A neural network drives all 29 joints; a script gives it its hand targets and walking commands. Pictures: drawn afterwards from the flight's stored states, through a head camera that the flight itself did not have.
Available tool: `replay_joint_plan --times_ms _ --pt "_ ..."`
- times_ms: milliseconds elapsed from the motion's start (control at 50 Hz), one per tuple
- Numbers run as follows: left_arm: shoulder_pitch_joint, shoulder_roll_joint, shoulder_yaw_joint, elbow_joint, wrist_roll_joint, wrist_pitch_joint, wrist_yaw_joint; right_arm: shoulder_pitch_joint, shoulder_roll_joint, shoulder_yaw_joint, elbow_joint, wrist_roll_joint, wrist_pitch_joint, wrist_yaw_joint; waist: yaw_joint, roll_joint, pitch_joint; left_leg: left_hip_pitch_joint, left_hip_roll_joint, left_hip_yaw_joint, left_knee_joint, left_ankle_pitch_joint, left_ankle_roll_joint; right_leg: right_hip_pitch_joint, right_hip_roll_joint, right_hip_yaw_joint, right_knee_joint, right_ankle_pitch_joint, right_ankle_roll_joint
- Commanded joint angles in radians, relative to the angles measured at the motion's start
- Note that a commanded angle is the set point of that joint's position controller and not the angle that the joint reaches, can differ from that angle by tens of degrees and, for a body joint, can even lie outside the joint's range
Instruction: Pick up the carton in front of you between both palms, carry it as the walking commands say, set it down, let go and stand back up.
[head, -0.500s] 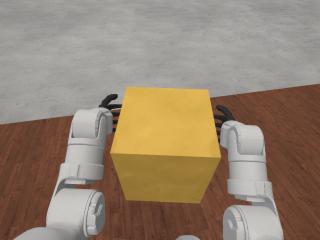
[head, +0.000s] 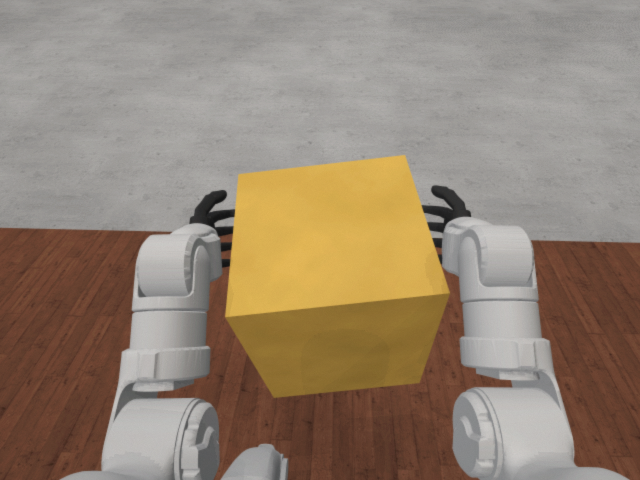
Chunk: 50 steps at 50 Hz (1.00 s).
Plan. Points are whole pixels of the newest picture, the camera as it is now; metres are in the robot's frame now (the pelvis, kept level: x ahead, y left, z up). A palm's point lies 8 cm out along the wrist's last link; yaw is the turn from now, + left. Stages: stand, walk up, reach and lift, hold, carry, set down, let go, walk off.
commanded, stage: carry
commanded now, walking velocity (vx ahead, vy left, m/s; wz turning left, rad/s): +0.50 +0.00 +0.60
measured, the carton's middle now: (334, 285) +0.35 +0.00 +0.03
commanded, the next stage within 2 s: none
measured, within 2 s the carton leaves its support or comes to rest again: neither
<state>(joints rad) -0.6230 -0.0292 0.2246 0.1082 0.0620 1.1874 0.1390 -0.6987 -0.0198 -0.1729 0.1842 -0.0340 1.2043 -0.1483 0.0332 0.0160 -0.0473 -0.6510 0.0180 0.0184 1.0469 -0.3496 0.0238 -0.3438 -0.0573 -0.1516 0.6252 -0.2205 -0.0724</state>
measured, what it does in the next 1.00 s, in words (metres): goes down: left foot 0.05 m lower, then right foot 0.06 m lower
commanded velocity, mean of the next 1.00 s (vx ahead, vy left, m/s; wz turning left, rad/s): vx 0.50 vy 0.00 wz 0.11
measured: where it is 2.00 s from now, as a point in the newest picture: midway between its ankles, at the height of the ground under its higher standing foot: (285, 249)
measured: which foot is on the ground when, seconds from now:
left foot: up 0.00-0.20, down 0.22-0.72, up 0.74-1.00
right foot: down 0.00-0.22, up 0.24-0.72, down 0.74-1.00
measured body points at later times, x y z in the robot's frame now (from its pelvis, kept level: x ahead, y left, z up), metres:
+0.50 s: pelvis +0.27 +0.06 -0.05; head +0.32 +0.08 +0.39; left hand +0.61 +0.28 +0.01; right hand +0.66 -0.02 +0.01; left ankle +0.24 +0.09 -0.77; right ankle +0.37 -0.09 -0.71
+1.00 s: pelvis +0.57 +0.07 -0.10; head +0.60 +0.06 +0.35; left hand +0.89 +0.32 +0.00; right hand +0.98 +0.03 +0.00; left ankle +0.58 +0.24 -0.75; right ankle +0.58 +0.04 -0.83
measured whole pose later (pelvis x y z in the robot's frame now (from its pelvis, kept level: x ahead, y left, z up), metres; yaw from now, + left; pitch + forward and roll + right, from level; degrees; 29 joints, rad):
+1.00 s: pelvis +0.57 +0.07 -0.10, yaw +14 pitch +5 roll +2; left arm -0.65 0.00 0.22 0.15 0.05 1.21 0.13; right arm -0.69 0.00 -0.18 0.18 -0.05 1.21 -0.16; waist 0.04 -0.01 -0.03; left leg -0.71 0.04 -0.02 1.10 -0.29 0.02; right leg -0.36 0.07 -0.09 0.57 -0.14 -0.11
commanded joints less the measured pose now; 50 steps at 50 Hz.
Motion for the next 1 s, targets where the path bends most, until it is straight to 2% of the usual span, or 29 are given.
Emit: replay_joint_plan --times_ms 0,40,100,160,180,200,220,240,260,280,300,320,380,420,460,560,620,660,680,700,720,740,760,780,800,820,840,880,980 --pt "-0.8 -1.081 -0.662 -0.16 -0.496 -0.023 -0.256 -0.657 1.134 0.569 -0.153 0.369 -0.036 0.191 0.036 -0.173 -0.402 -0.113 0.005 0.027 -0.137 0.153 -0.002 0.448 -0.219 0.204 -0.135 0.617 -0.074" --pt "-0.763 -1.079 -0.667 -0.14 -0.495 -0.023 -0.263 -0.615 1.111 0.564 -0.14 0.339 -0.032 0.186 0.052 -0.161 -0.384 -0.075 -0.022 0.069 -0.281 0.29 0.009 0.471 -0.187 0.122 -0.109 0.676 -0.045" --pt "-0.737 -1.075 -0.67 -0.099 -0.487 -0.03 -0.275 -0.576 1.086 0.554 -0.108 0.308 -0.027 0.195 0.067 -0.161 -0.34 0.062 -0.063 0.132 -0.507 0.454 0.039 0.439 -0.166 0.03 -0.062 0.605 0.001" --pt "-0.716 -1.085 -0.673 -0.036 -0.481 -0.039 -0.284 -0.541 1.061 0.52 -0.043 0.281 -0.029 0.213 -0.001 -0.164 -0.357 0.312 -0.111 0.173 -0.613 0.513 0.097 0.362 -0.177 -0.053 0.179 0.694 0.048" --pt "-0.723 -1.084 -0.674 -0.018 -0.479 -0.044 -0.286 -0.522 1.06 0.51 -0.017 0.275 -0.032 0.22 -0.044 -0.134 -0.393 0.482 -0.093 0.152 -0.691 0.598 0.117 0.28 -0.157 -0.08 0.367 0.603 0.075" --pt "-0.728 -1.079 -0.668 -0.004 -0.47 -0.048 -0.289 -0.525 1.059 0.496 -0.006 0.272 -0.036 0.229 -0.05 -0.011 -0.411 0.706 0.029 0.006 -0.592 0.756 0.118 0.033 -0.1 -0.041 0.575 0.054 0.096" --pt "-0.73 -1.092 -0.664 0.028 -0.475 -0.042 -0.291 -0.49 1.049 0.472 0.033 0.27 -0.035 0.235 -0.04 0.154 -0.474 0.934 0.222 -0.261 -0.355 1.288 0.13 -0.203 -0.026 0.035 0.726 -0.467 0.119" --pt "-0.727 -1.119 -0.642 0.056 -0.48 -0.039 -0.288 -0.502 1.005 0.452 0.034 0.253 -0.041 0.235 -0.076 0.232 -0.594 1.104 0.315 -0.469 -0.391 1.194 0.279 -0.385 0.034 0.116 0.864 -0.46 0.131" --pt "-0.757 -1.123 -0.643 0.017 -0.474 -0.044 -0.283 -0.511 1.022 0.463 0.013 0.258 -0.052 0.24 -0.119 0.232 -0.63 1.089 0.35 -0.588 -0.515 0.635 0.359 -0.506 0.022 0.166 0.915 -0.427 0.112" --pt "-0.834 -1.134 -0.655 -0.042 -0.479 -0.051 -0.278 -0.59 1.085 0.494 -0.038 0.298 -0.062 0.246 -0.104 0.115 -0.542 0.947 0.291 -0.559 -0.568 0.345 0.329 -0.53 -0.018 0.187 0.852 -0.354 0.098" --pt "-0.872 -1.152 -0.662 -0.079 -0.486 -0.056 -0.272 -0.674 1.138 0.536 -0.103 0.347 -0.071 0.25 -0.079 0.029 -0.475 0.805 0.247 -0.507 -0.581 0.319 0.298 -0.495 -0.038 0.198 0.763 -0.303 0.092" --pt "-0.867 -1.156 -0.661 -0.096 -0.485 -0.061 -0.264 -0.738 1.172 0.573 -0.161 0.39 -0.077 0.251 -0.051 -0.004 -0.443 0.683 0.233 -0.449 -0.597 0.376 0.284 -0.424 -0.05 0.195 0.691 -0.271 0.09" --pt "-0.764 -1.169 -0.68 -0.11 -0.468 -0.072 -0.241 -0.726 1.209 0.632 -0.224 0.445 -0.09 0.249 -0.05 0.037 -0.458 0.613 0.188 -0.33 -0.583 0.559 0.26 -0.366 -0.05 0.17 0.565 -0.176 0.089" --pt "-0.687 -1.164 -0.682 -0.103 -0.444 -0.081 -0.233 -0.663 1.208 0.644 -0.224 0.443 -0.097 0.25 -0.074 0.058 -0.484 0.705 0.168 -0.279 -0.531 0.798 0.234 -0.43 -0.042 0.158 0.501 -0.08 0.093" --pt "-0.633 -1.147 -0.683 -0.099 -0.417 -0.091 -0.229 -0.618 1.207 0.659 -0.218 0.44 -0.106 0.257 -0.099 0.061 -0.491 0.782 0.148 -0.251 -0.503 0.913 0.205 -0.483 -0.022 0.147 0.429 0.002 0.086" --pt "-0.614 -1.071 -0.692 -0.131 -0.371 -0.105 -0.219 -0.61 1.191 0.7 -0.224 0.461 -0.124 0.276 -0.145 0.052 -0.425 0.825 0.076 -0.199 -0.468 0.937 0.158 -0.446 0.062 0.094 0.1 0.244 0.05" --pt "-0.62 -0.999 -0.674 -0.145 -0.345 -0.088 -0.207 -0.621 1.147 0.708 -0.235 0.485 -0.117 0.276 -0.164 0.066 -0.387 0.776 0.054 -0.17 -0.409 0.845 0.147 -0.315 0.105 0.063 -0.101 0.406 0.025" --pt "-0.585 -0.94 -0.641 -0.111 -0.319 -0.066 -0.202 -0.612 1.111 0.695 -0.2 0.49 -0.103 0.275 -0.139 0.077 -0.371 0.691 0.046 -0.139 -0.321 0.781 0.129 -0.139 0.109 0.056 -0.195 0.489 -0.001" --pt "-0.568 -0.912 -0.621 -0.087 -0.304 -0.054 -0.2 -0.609 1.094 0.684 -0.174 0.49 -0.095 0.276 -0.104 0.075 -0.384 0.628 0.036 -0.111 -0.226 0.793 0.105 0.003 0.109 0.04 -0.243 0.522 -0.011" --pt "-0.561 -0.887 -0.598 -0.065 -0.293 -0.042 -0.201 -0.611 1.078 0.672 -0.146 0.491 -0.088 0.276 -0.055 0.06 -0.415 0.524 0.021 -0.076 -0.081 0.725 0.078 0.189 0.073 0.059 -0.266 0.579 -0.018" --pt "-0.549 -0.854 -0.569 -0.039 -0.285 -0.031 -0.203 -0.63 1.061 0.658 -0.125 0.489 -0.08 0.276 -0.022 -0.04 -0.453 0.307 -0.021 -0.056 0.115 0.336 0.055 0.416 -0.068 0.188 -0.153 0.853 -0.022" --pt "-0.577 -0.83 -0.54 -0.002 -0.281 -0.021 -0.204 -0.669 1.075 0.638 -0.088 0.483 -0.066 0.276 -0.028 -0.19 -0.518 0.039 -0.096 -0.03 0.276 -0.302 0.017 0.674 -0.306 0.452 0.045 1.27 -0.109" --pt "-0.565 -0.823 -0.525 0.04 -0.284 -0.011 -0.205 -0.663 1.071 0.614 -0.056 0.476 -0.05 0.269 0.002 -0.252 -0.604 -0.085 -0.107 -0.058 0.422 -0.327 0.007 0.797 -0.366 0.618 0.027 1.042 -0.201" --pt "-0.597 -0.846 -0.527 0.024 -0.31 -0.011 -0.21 -0.696 1.082 0.598 -0.077 0.473 -0.044 0.263 0.031 -0.219 -0.64 -0.167 -0.081 -0.076 0.497 -0.286 0.018 0.766 -0.38 0.726 -0.063 0.517 -0.278" --pt "-0.669 -0.915 -0.556 -0.013 -0.352 -0.012 -0.218 -0.75 1.091 0.588 -0.117 0.472 -0.041 0.257 0.024 -0.133 -0.556 -0.192 -0.053 -0.074 0.446 -0.203 0.032 0.595 -0.297 0.735 -0.156 0.15 -0.245" --pt "-0.763 -0.97 -0.581 -0.058 -0.393 -0.009 -0.228 -0.79 1.116 0.58 -0.133 0.469 -0.039 0.249 0.0 -0.059 -0.466 -0.169 -0.031 -0.074 0.369 -0.135 0.027 0.45 -0.243 0.679 -0.202 0.075 -0.196" --pt "-0.823 -1.018 -0.605 -0.084 -0.429 -0.004 -0.236 -0.781 1.129 0.57 -0.137 0.457 -0.038 0.24 -0.018 -0.023 -0.413 -0.116 -0.009 -0.069 0.285 -0.087 0.018 0.326 -0.217 0.611 -0.233 0.087 -0.157" --pt "-0.868 -1.081 -0.629 -0.108 -0.475 0.0 -0.248 -0.756 1.148 0.555 -0.148 0.435 -0.035 0.223 -0.034 -0.057 -0.389 -0.035 0.01 -0.045 0.172 -0.017 0.005 0.218 -0.176 0.512 -0.27 0.125 -0.101" --pt "-0.826 -1.107 -0.63 -0.101 -0.499 -0.006 -0.267 -0.692 1.16 0.568 -0.154 0.387 -0.041 0.193 0.007 -0.114 -0.433 -0.159 0.021 -0.008 0.016 0.143 -0.003 0.421 -0.14 0.37 -0.179 0.665 -0.06"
